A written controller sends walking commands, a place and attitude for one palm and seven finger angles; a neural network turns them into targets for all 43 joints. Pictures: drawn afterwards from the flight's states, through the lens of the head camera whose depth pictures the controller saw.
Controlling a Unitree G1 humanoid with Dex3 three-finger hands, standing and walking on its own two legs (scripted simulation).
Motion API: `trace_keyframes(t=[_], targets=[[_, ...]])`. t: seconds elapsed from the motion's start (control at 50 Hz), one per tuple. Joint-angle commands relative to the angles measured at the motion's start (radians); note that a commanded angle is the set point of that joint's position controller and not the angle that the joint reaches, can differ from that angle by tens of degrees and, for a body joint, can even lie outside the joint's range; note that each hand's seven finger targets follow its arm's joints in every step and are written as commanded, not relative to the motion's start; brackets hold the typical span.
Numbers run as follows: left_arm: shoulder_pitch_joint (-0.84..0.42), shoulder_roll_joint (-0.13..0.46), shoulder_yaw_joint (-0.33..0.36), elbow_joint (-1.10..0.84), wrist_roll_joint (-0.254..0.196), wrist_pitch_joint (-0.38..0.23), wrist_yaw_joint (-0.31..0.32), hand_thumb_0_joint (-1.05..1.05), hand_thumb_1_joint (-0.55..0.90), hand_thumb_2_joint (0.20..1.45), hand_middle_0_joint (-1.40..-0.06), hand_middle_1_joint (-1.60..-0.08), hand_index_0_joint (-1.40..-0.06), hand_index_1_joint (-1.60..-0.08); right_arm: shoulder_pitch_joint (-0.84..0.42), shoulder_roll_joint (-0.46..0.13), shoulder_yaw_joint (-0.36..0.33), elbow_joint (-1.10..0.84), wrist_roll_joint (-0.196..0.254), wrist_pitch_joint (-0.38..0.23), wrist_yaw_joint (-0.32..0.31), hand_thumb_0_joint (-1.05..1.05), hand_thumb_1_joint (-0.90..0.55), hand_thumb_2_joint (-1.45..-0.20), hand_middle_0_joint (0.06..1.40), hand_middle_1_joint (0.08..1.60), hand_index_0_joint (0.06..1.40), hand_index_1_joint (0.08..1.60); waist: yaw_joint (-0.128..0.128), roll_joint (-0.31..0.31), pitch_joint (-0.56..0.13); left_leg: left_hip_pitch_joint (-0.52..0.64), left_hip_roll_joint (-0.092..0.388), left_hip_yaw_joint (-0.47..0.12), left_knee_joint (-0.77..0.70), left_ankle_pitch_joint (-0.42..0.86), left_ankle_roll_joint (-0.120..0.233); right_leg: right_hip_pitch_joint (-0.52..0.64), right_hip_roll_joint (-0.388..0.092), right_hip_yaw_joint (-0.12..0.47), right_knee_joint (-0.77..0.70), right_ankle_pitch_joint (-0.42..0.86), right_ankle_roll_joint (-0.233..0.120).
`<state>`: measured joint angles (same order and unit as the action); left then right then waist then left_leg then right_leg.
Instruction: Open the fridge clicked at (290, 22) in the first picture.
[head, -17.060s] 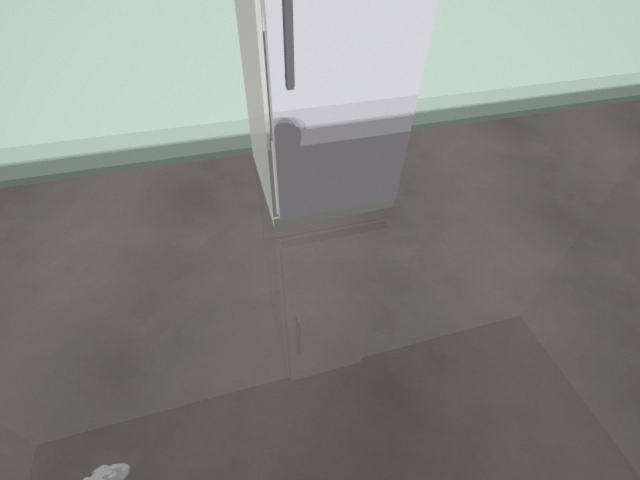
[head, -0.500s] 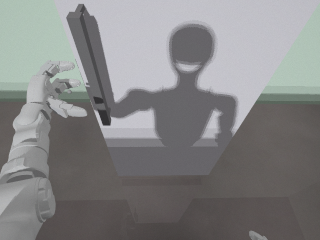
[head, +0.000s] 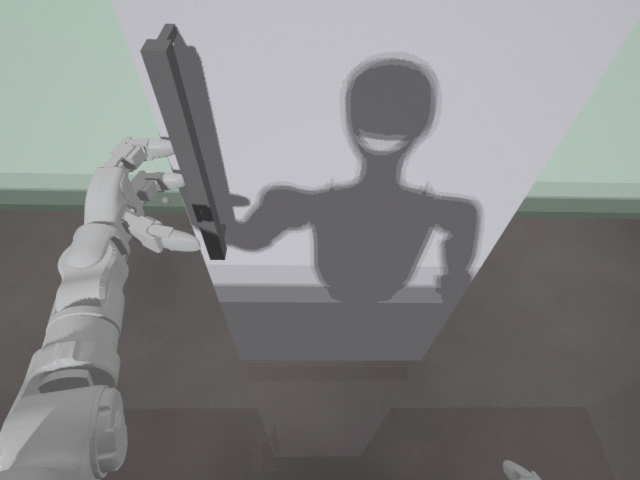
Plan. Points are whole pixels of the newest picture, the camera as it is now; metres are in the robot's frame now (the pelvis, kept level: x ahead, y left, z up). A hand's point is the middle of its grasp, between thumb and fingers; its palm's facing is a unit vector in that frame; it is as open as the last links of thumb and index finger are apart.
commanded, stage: feel for the door with the fingertips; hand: left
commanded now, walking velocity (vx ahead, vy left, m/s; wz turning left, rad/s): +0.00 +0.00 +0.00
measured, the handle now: (198, 166) +0.48 +0.17 +0.12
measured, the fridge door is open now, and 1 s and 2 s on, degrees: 0 0 0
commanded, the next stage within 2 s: slide the fingers in behind the handle in 0.36 s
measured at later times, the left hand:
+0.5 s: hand (166, 185) +0.44 +0.20 +0.13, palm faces +0.04 -1.00 -0.02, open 13.6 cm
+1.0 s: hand (175, 199) +0.43 +0.19 +0.11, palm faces +0.03 -1.00 +0.00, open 13.9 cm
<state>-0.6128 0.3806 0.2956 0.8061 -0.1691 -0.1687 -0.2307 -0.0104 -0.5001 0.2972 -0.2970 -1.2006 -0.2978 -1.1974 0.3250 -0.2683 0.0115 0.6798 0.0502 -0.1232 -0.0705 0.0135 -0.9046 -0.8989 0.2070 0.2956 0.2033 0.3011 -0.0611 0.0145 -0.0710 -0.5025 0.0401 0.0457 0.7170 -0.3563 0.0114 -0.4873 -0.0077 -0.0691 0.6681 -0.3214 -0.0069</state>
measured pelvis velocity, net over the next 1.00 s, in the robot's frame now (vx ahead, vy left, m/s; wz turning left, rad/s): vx -0.01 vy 0.00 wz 0.00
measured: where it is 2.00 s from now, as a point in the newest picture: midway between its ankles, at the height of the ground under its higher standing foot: outside the picture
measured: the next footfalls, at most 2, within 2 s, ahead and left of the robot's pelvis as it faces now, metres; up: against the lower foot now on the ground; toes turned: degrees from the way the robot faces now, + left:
none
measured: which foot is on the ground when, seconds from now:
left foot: down 0.00-1.00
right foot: down 0.00-1.00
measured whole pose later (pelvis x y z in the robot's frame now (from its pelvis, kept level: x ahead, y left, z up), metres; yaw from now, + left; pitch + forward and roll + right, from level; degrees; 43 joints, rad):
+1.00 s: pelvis -0.01 +0.00 +0.00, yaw +0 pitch +9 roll -1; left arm -0.68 0.37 0.29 0.89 -0.16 -0.21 -0.21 -0.01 -0.50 0.30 -0.30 -1.20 -0.31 -1.20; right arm 0.35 -0.26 0.02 0.70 0.05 -0.13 -0.07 0.01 -0.90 -0.90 0.21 0.30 0.20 0.30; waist -0.07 0.01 -0.07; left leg -0.54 0.04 0.05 0.75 -0.35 0.02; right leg -0.53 -0.01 -0.07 0.69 -0.32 -0.01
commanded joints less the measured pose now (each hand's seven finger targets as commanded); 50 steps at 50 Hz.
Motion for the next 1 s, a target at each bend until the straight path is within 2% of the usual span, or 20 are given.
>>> trace_keyframes(t=[0.0,0.1,0.16,0.18,0.24,0.3,0.32,0.36,0.42,0.44,0.5,0.56,0.62,0.72,0.74,0.76,0.82,0.84,0.9,0.98], targets=[[-0.433,0.247,0.06,-0.221,-0.015,-0.077,0.022,0.0,-0.5,0.3,-0.3,-1.2,-0.3,-1.2,0.022,-0.151,-0.059,-0.084,0.003,-0.036,-0.008,0.0,-0.9,-0.9,0.2,0.3,0.2,0.3,-0.005,0.026,-0.326,0.191,-0.023,-0.062,-0.088,0.307,-0.002,0.129,0.029,0.036,-0.056,0.307,-0.013],[-0.496,0.241,0.041,-0.134,0.01,-0.064,0.032,0.0,-0.5,0.3,-0.3,-1.2,-0.3,-1.2,0.01,-0.147,-0.045,-0.081,0.003,-0.031,-0.014,0.0,-0.9,-0.9,0.2,0.3,0.2,0.3,-0.02,0.014,-0.25,0.138,-0.029,-0.056,-0.102,0.24,0.003,0.112,0.022,0.041,-0.065,0.268,-0.013],[-0.584,0.24,0.023,-0.137,0.014,-0.085,0.029,0.0,-0.5,0.3,-0.3,-1.2,-0.3,-1.2,0.015,-0.148,-0.045,-0.075,0.001,-0.034,-0.015,0.0,-0.9,-0.9,0.2,0.3,0.2,0.3,-0.033,0.047,-0.282,0.163,-0.03,-0.059,-0.092,0.241,0.002,0.099,0.019,0.048,-0.063,0.266,-0.013],[-0.57,0.241,0.032,-0.124,0.01,-0.092,0.026,0.0,-0.5,0.3,-0.3,-1.2,-0.3,-1.2,0.017,-0.148,-0.046,-0.075,-0.001,-0.037,-0.014,0.0,-0.9,-0.9,0.2,0.3,0.2,0.3,-0.024,0.039,-0.302,0.167,-0.03,-0.061,-0.087,0.249,0.002,0.106,0.022,0.048,-0.058,0.272,-0.015],[-0.596,0.252,0.035,-0.088,-0.001,-0.112,0.009,0.0,-0.5,0.3,-0.3,-1.2,-0.3,-1.2,0.029,-0.153,-0.048,-0.063,-0.001,-0.041,-0.017,0.0,-0.9,-0.9,0.2,0.3,0.2,0.3,-0.036,0.012,-0.326,0.157,-0.03,-0.06,-0.077,0.249,0.003,0.112,0.02,0.053,-0.055,0.286,-0.011],[-0.613,0.257,0.037,-0.007,0.001,-0.109,-0.006,0.0,-0.5,0.3,-0.3,-1.2,-0.3,-1.2,0.041,-0.158,-0.047,-0.052,0.0,-0.042,-0.016,0.0,-0.9,-0.9,0.2,0.3,0.2,0.3,-0.042,-0.009,-0.3,0.116,-0.034,-0.059,-0.078,0.204,0.005,0.098,0.019,0.056,-0.056,0.252,-0.009],[-0.593,0.284,0.061,0.021,0.006,-0.107,-0.006,0.0,-0.5,0.3,-0.3,-1.2,-0.3,-1.2,0.05,-0.165,-0.047,-0.052,-0.004,-0.041,-0.016,0.0,-0.9,-0.9,0.2,0.3,0.2,0.3,-0.031,-0.014,-0.303,0.104,-0.036,-0.06,-0.077,0.203,0.005,0.104,0.019,0.055,-0.053,0.247,-0.011],[-0.62,0.298,0.063,0.017,0.01,-0.109,-0.009,0.0,-0.5,0.3,-0.3,-1.2,-0.3,-1.2,0.052,-0.163,-0.047,-0.052,-0.002,-0.039,-0.014,0.0,-0.9,-0.9,0.2,0.3,0.2,0.3,-0.034,0.019,-0.32,0.097,-0.038,-0.053,-0.073,0.195,0.007,0.105,0.015,0.064,-0.053,0.246,-0.008],[-0.653,0.322,0.072,0.056,0.013,-0.111,-0.013,0.0,-0.5,0.3,-0.3,-1.2,-0.3,-1.2,0.068,-0.171,-0.048,-0.043,-0.002,-0.037,-0.015,0.0,-0.9,-0.9,0.2,0.3,0.2,0.3,-0.052,-0.006,-0.292,0.066,-0.036,-0.056,-0.066,0.171,0.01,0.086,0.015,0.067,-0.056,0.223,-0.006],[-0.686,0.299,0.043,0.05,0.013,-0.112,-0.017,0.0,-0.5,0.3,-0.3,-1.2,-0.3,-1.2,0.067,-0.167,-0.047,-0.041,-0.001,-0.038,-0.014,0.0,-0.9,-0.9,0.2,0.3,0.2,0.3,-0.061,0.011,-0.292,0.069,-0.036,-0.057,-0.068,0.165,0.009,0.074,0.014,0.067,-0.056,0.218,-0.005],[-0.644,0.288,0.048,0.07,0.008,-0.11,-0.022,0.0,-0.5,0.3,-0.3,-1.2,-0.3,-1.2,0.076,-0.168,-0.051,-0.047,-0.002,-0.04,-0.01,0.0,-0.9,-0.9,0.2,0.3,0.2,0.3,-0.05,0.029,-0.298,0.069,-0.038,-0.055,-0.064,0.156,0.008,0.066,0.017,0.067,-0.056,0.201,-0.007],[-0.621,0.321,0.073,0.057,0.007,-0.115,-0.03,0.0,-0.5,0.3,-0.3,-1.2,-0.3,-1.2,0.084,-0.172,-0.053,-0.052,-0.003,-0.036,-0.009,0.0,-0.9,-0.9,0.2,0.3,0.2,0.3,-0.038,0.02,-0.337,0.064,-0.037,-0.057,-0.064,0.169,0.008,0.093,0.018,0.068,-0.048,0.213,-0.008],[-0.615,0.295,0.056,0.055,0.004,-0.112,-0.032,0.0,-0.5,0.3,-0.3,-1.2,-0.3,-1.2,0.084,-0.172,-0.052,-0.058,-0.003,-0.037,-0.008,0.0,-0.9,-0.9,0.2,0.3,0.2,0.3,-0.042,0.023,-0.307,0.057,-0.037,-0.058,-0.064,0.138,0.009,0.068,0.021,0.063,-0.053,0.173,-0.009],[-0.538,0.367,0.116,0.03,0.007,-0.107,-0.027,0.0,-0.5,0.3,-0.3,-1.2,-0.3,-1.2,0.08,-0.177,-0.053,-0.078,-0.002,-0.03,-0.008,0.0,-0.9,-0.9,0.2,0.3,0.2,0.3,-0.013,0.01,-0.326,0.036,-0.036,-0.049,-0.07,0.138,0.011,0.114,0.02,0.072,-0.054,0.175,-0.009],[-0.561,0.332,0.082,-0.014,0.006,-0.111,-0.027,0.0,-0.5,0.3,-0.3,-1.2,-0.3,-1.2,0.069,-0.169,-0.052,-0.084,0.001,-0.031,-0.007,0.0,-0.9,-0.9,0.2,0.3,0.2,0.3,-0.024,0.04,-0.333,0.062,-0.035,-0.05,-0.074,0.15,0.011,0.103,0.021,0.068,-0.053,0.187,-0.009],[-0.549,0.291,0.059,-0.054,0.002,-0.115,-0.025,0.0,-0.5,0.3,-0.3,-1.2,-0.3,-1.2,0.065,-0.163,-0.053,-0.091,0.001,-0.036,-0.005,0.0,-0.9,-0.9,0.2,0.3,0.2,0.3,-0.016,0.063,-0.351,0.087,-0.036,-0.051,-0.073,0.169,0.009,0.103,0.025,0.063,-0.049,0.201,-0.012],[-0.535,0.243,0.027,-0.124,-0.008,-0.123,-0.012,0.0,-0.5,0.3,-0.3,-1.2,-0.3,-1.2,0.057,-0.162,-0.056,-0.096,0.003,-0.042,-0.004,0.0,-0.9,-0.9,0.2,0.3,0.2,0.3,-0.028,0.056,-0.337,0.138,-0.027,-0.065,-0.073,0.185,0.008,0.067,0.036,0.048,-0.05,0.19,-0.015],[-0.564,0.261,0.038,-0.151,-0.011,-0.127,-0.005,0.0,-0.5,0.3,-0.3,-1.2,-0.3,-1.2,0.055,-0.164,-0.058,-0.091,0.003,-0.044,-0.006,0.0,-0.9,-0.9,0.2,0.3,0.2,0.3,-0.028,0.062,-0.347,0.145,-0.024,-0.071,-0.079,0.184,0.005,0.065,0.036,0.047,-0.051,0.187,-0.014],[-0.566,0.218,0.021,-0.158,-0.019,-0.121,0.015,0.0,-0.5,0.3,-0.3,-1.2,-0.3,-1.2,0.048,-0.156,-0.058,-0.081,0.005,-0.049,-0.007,0.0,-0.9,-0.9,0.2,0.3,0.2,0.3,-0.032,0.045,-0.324,0.167,-0.021,-0.077,-0.086,0.193,0.002,0.051,0.04,0.036,-0.054,0.185,-0.014],[-0.559,0.221,0.022,-0.13,0.006,-0.101,0.046,0.0,-0.5,0.3,-0.3,-1.2,-0.3,-1.2,0.038,-0.152,-0.052,-0.07,0.003,-0.05,-0.006,0.0,-0.9,-0.9,0.2,0.3,0.2,0.3,-0.029,0.053,-0.288,0.154,-0.024,-0.074,-0.09,0.199,0.0,0.05,0.035,0.035,-0.053,0.193,-0.015]])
